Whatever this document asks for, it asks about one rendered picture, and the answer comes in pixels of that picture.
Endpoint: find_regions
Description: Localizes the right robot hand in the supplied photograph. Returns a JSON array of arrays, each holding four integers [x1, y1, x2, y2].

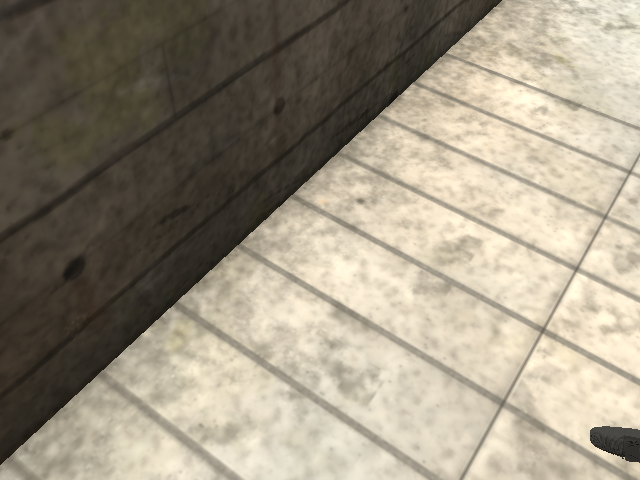
[[590, 426, 640, 463]]

